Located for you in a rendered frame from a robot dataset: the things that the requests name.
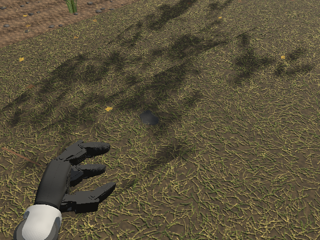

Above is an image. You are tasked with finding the left robot forearm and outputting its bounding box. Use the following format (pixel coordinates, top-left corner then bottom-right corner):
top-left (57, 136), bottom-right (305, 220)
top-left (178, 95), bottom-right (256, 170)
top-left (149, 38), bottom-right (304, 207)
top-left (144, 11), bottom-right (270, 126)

top-left (13, 204), bottom-right (62, 240)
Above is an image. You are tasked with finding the robot left hand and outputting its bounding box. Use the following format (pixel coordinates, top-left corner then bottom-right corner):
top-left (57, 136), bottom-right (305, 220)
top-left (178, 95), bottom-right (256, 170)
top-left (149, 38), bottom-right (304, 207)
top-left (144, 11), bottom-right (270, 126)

top-left (34, 140), bottom-right (116, 214)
